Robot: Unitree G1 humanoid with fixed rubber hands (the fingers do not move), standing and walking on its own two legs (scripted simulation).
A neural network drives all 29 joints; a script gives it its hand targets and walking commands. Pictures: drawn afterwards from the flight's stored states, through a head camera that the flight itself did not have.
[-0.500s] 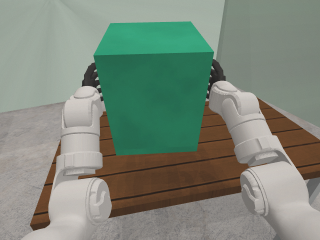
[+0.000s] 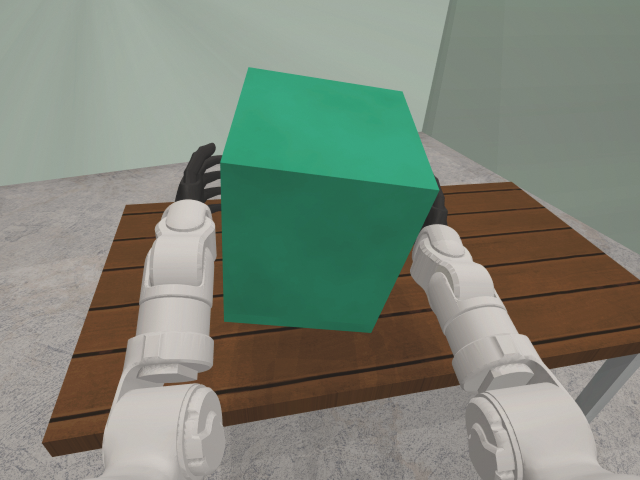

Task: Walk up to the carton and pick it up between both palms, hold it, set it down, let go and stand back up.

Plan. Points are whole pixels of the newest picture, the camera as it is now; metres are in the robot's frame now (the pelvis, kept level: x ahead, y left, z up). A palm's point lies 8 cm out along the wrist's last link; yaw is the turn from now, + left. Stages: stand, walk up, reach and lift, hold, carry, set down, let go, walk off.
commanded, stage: set down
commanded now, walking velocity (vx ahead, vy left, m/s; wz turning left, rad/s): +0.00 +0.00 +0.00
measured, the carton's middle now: (312, 206) +0.41 +0.00 +0.21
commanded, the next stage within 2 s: none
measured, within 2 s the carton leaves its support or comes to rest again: neither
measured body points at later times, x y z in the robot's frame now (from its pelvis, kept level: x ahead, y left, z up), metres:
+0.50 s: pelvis +0.01 +0.01 +0.00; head -0.04 +0.03 +0.45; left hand +0.42 +0.13 +0.20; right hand +0.39 -0.16 +0.19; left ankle +0.00 +0.14 -0.75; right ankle -0.01 -0.12 -0.75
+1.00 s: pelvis +0.00 +0.00 +0.00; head -0.04 +0.02 +0.45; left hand +0.42 +0.12 +0.18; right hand +0.39 -0.17 +0.17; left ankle +0.00 +0.14 -0.75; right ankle -0.01 -0.12 -0.75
